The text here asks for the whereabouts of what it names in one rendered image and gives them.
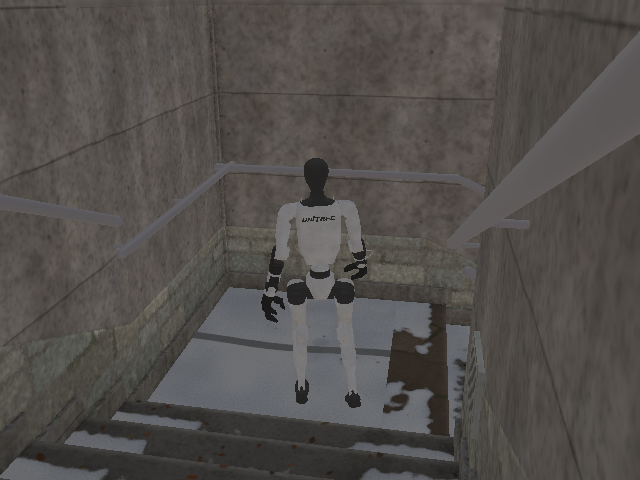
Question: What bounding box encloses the right robot forearm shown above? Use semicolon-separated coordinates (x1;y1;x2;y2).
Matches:
352;238;367;268

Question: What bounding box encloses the robot left upper arm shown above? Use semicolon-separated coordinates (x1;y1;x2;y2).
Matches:
274;202;297;260

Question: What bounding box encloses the left robot foot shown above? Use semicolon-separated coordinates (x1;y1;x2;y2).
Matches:
295;379;309;404

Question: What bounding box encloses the robot right hand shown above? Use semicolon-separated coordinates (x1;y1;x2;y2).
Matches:
344;263;367;280

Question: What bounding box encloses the robot left hand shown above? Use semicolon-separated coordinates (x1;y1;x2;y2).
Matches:
261;294;285;323

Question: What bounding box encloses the robot right upper arm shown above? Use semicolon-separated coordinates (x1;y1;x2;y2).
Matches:
338;200;364;253

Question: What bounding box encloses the left robot thigh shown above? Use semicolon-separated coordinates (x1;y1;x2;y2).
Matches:
287;279;309;343

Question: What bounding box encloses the left robot forearm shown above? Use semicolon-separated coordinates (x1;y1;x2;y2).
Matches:
264;245;284;297

